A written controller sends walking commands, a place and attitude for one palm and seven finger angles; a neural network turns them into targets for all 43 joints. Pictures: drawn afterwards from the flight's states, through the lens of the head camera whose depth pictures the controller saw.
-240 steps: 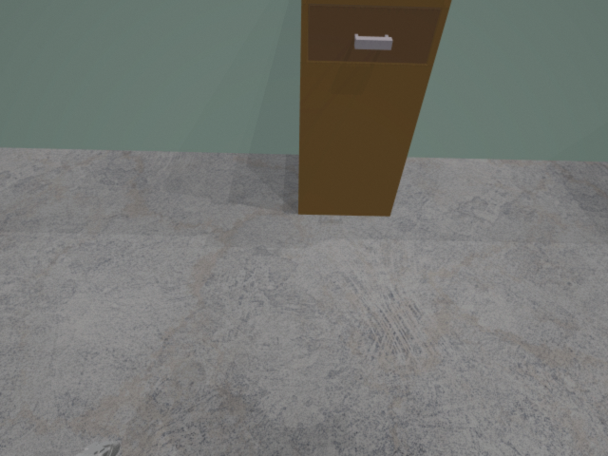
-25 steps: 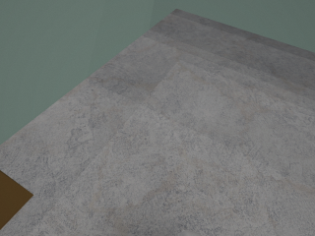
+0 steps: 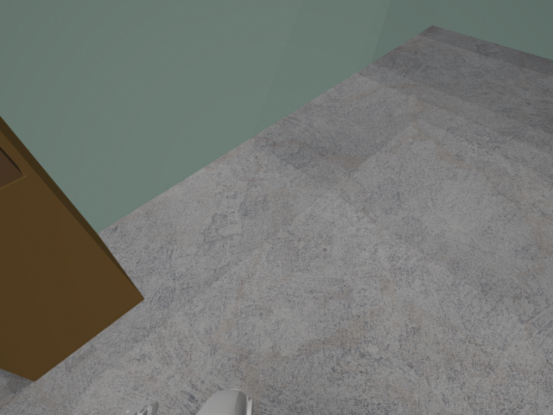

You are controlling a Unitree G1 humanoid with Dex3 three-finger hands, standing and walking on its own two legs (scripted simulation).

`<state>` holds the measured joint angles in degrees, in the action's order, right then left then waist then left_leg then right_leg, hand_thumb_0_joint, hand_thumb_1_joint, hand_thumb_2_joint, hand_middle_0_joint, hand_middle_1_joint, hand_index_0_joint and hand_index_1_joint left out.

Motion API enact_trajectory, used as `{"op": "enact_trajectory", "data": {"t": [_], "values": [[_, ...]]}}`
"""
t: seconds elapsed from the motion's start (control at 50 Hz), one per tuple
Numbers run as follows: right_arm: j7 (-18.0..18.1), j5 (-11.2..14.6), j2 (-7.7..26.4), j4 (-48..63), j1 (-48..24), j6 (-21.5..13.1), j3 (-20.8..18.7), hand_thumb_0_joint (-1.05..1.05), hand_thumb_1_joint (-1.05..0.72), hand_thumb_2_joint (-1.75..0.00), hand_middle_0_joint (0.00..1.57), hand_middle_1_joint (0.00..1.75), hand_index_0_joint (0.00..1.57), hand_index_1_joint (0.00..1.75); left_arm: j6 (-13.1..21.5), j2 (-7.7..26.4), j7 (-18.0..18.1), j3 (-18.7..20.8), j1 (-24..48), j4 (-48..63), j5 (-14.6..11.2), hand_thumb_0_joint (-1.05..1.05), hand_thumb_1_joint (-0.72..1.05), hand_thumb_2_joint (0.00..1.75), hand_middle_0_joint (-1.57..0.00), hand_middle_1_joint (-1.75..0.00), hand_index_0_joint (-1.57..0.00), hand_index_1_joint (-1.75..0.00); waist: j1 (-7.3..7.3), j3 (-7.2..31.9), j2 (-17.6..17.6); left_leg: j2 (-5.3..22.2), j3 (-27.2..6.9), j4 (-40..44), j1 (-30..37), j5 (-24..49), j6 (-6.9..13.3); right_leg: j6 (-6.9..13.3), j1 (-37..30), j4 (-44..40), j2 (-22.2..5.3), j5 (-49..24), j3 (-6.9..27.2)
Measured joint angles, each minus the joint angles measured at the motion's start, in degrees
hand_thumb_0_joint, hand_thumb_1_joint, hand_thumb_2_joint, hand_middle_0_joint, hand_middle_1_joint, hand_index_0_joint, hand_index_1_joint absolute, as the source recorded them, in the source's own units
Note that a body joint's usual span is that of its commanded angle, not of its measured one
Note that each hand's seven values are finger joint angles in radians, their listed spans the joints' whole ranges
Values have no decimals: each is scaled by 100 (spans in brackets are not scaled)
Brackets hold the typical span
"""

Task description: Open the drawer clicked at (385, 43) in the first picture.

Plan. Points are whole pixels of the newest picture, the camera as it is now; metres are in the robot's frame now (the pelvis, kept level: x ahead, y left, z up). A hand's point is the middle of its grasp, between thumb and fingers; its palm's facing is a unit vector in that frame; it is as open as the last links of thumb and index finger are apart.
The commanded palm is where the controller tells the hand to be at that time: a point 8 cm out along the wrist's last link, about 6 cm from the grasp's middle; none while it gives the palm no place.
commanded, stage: turn to face it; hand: left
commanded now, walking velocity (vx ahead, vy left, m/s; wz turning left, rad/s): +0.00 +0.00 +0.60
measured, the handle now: out of the picture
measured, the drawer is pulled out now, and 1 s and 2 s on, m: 0.00 0.00 0.00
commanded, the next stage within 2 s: take the last steps up to it in 1.14 s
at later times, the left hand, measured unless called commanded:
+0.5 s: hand out of the picture -0.01 +0.26 -0.17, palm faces +0.34 -0.90 -0.28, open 7.4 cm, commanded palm none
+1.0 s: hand out of the picture -0.07 +0.18 -0.16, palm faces +0.57 -0.78 -0.26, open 7.4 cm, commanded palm none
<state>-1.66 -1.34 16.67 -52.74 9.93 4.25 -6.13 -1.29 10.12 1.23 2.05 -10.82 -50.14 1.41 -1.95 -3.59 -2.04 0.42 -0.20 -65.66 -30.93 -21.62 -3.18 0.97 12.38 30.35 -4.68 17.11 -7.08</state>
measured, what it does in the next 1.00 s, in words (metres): steps on the spot, turning left: left foot, then right foot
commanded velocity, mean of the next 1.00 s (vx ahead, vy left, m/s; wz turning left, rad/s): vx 0.00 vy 0.00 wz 0.52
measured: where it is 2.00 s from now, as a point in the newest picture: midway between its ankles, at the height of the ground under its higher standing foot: outside the picture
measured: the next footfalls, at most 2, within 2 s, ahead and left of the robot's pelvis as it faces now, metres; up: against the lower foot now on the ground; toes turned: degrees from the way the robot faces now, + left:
left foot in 0.28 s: -0.01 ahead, +0.15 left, +0.00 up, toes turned +17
right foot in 0.66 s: +0.10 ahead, -0.09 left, +0.00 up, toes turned +20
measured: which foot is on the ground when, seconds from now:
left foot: up 0.00-0.26, down 0.28-0.66, up 0.68-1.00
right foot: down 0.00-0.28, up 0.30-0.64, down 0.66-1.00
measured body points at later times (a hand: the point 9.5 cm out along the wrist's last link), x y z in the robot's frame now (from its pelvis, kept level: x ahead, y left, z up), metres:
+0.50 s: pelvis -0.01 +0.02 +0.00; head +0.03 +0.05 +0.44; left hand -0.03 +0.31 -0.15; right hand +0.17 -0.19 -0.13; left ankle -0.05 +0.14 -0.74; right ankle +0.03 -0.12 -0.68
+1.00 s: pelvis -0.01 -0.02 +0.00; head +0.02 -0.01 +0.45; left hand -0.10 +0.22 -0.14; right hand +0.21 -0.19 -0.15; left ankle -0.10 +0.09 -0.70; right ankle +0.06 -0.11 -0.74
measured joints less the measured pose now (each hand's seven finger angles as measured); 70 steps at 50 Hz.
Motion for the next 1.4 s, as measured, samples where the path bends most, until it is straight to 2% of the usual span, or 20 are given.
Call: {"op": "enact_trajectory", "data": {"t": [0.16,0.22,0.26,0.28,0.3,0.34,0.42,0.52,0.64,0.66,0.72,0.78,0.82,0.9,1.02,1.08,1.14,1.22,1.3,1.4], "values": [[-45,34,-85,-28,-203,60,113,1,-91,-90,20,30,19,30,24,73,-42,-30,-195,-66,36,1,90,90,-20,-30,-21,-30,175,-145,258,260,306,1270,683,-257,-94,-33,-29,-31,-312,30,-580],[-34,62,-150,13,-326,5,185,1,-91,-90,20,30,19,30,6,197,-50,26,-282,-134,43,1,90,90,-20,-30,-21,-30,277,-205,353,230,455,2098,1075,-315,-21,-108,69,157,-437,129,-769],[-33,67,-182,84,-370,-70,230,1,-91,-90,20,30,19,30,-24,303,-54,80,-364,-191,20,1,90,90,-20,-30,-21,-30,306,-203,402,189,577,2939,1444,126,52,-195,165,420,-539,270,-903],[-40,57,-172,138,-372,-129,250,1,-91,-90,20,30,19,30,-49,352,-64,114,-434,-201,-5,1,90,90,-20,-30,-21,-30,307,-161,385,191,576,3331,1602,487,234,-251,295,692,-576,377,-937],[-30,53,-226,156,-408,-188,252,1,-91,-90,20,30,19,30,-100,442,-69,156,-432,-240,-24,1,90,90,-20,-30,-21,-30,309,-182,481,121,561,3267,1543,459,368,-353,494,1152,-621,768,-751],[-2,64,-318,186,-423,-277,302,1,-91,-90,20,30,20,30,-241,580,-36,218,-383,-315,-21,1,90,90,-20,-30,-21,-30,345,-231,572,70,485,3100,1483,279,418,-484,922,2198,-474,1337,-229],[89,43,-397,177,-308,-312,353,0,-90,-90,20,30,20,30,-283,653,-50,284,-232,-332,-49,1,91,90,-20,-30,-20,-30,310,-228,478,36,216,3388,1610,420,361,-612,1441,3196,-214,1042,280],[86,25,-399,83,-166,-259,354,0,-90,-90,20,30,20,30,-226,575,-73,251,-15,-125,-74,1,91,90,-20,-30,-20,-30,239,-183,323,-54,-82,3659,1701,629,346,-659,1440,2653,-79,831,543],[70,18,-328,25,6,-158,263,0,-90,-90,20,30,20,30,-89,390,-75,150,211,127,-106,1,91,90,-20,-30,-20,-30,74,-96,107,-163,-507,3347,1478,557,160,-574,665,761,201,324,533],[65,39,-288,26,44,-146,235,0,-90,-90,20,30,20,30,-23,347,-70,128,211,169,-90,1,91,90,-20,-30,-20,-30,73,-71,47,-179,-582,3150,1374,477,124,-410,528,415,226,-82,469],[72,43,-165,-21,99,-57,123,1,-90,-90,20,30,20,30,64,163,-50,23,208,216,-39,1,91,90,-20,-30,-20,-30,22,-85,-104,-256,-499,1551,815,-539,137,-35,450,536,135,3,186],[18,14,-86,-81,129,10,73,1,-90,-90,20,30,20,30,37,44,-22,-26,90,199,-18,1,90,90,-20,-30,-21,-30,24,-48,-90,-161,-185,192,404,-345,96,5,225,281,-1,1,10],[-14,11,-76,-98,135,25,70,1,-91,-90,20,30,20,30,23,15,-10,-44,17,146,-3,1,90,90,-20,-30,-21,-30,11,-33,-38,-44,-44,-59,330,-153,39,-6,118,116,-78,-79,-101],[-32,21,-122,-138,123,48,109,1,-91,-90,20,30,19,30,15,31,-8,-54,-102,27,21,1,90,90,-20,-30,-21,-30,50,-45,113,135,132,537,545,-178,-35,-11,10,-62,-218,-155,-320],[2,73,-237,-167,-74,-15,226,1,-91,-90,20,30,19,30,14,196,-21,22,-283,-191,51,1,90,90,-20,-30,-21,-30,251,-126,316,178,384,2089,1174,-334,29,-119,125,104,-392,-99,-584],[15,67,-273,-86,-123,-175,294,1,-91,-90,20,30,19,30,-51,321,-23,99,-442,-323,-5,1,90,90,-20,-30,-21,-30,277,-71,349,176,462,3321,1661,573,206,-255,355,566,-465,98,-684],[63,38,-445,-84,-197,-278,368,0,-91,-90,20,30,20,30,-239,499,13,166,-467,-510,-23,1,90,90,-20,-30,-21,-30,346,-100,549,88,488,3139,1604,381,405,-392,836,1784,-352,1191,-77],[161,25,-571,-138,-172,-309,446,0,-90,-90,20,30,20,30,-282,521,-23,193,-407,-661,-45,1,91,90,-20,-30,-20,-30,335,-72,475,72,356,3513,1763,526,416,-456,1181,2716,-122,1017,287],[180,22,-624,-240,-145,-317,474,0,-90,-90,20,30,20,30,-215,415,-43,146,-346,-643,-63,1,91,90,-20,-30,-20,-30,319,-42,346,41,265,3821,1880,741,436,-492,1049,2292,-17,918,372],[167,-5,-640,-387,56,-330,449,0,-90,-90,20,30,20,30,-63,193,-116,53,-361,-679,-17,1,91,90,-20,-30,-20,-30,217,128,152,30,182,3748,1881,698,365,-401,403,934,155,764,260]]}}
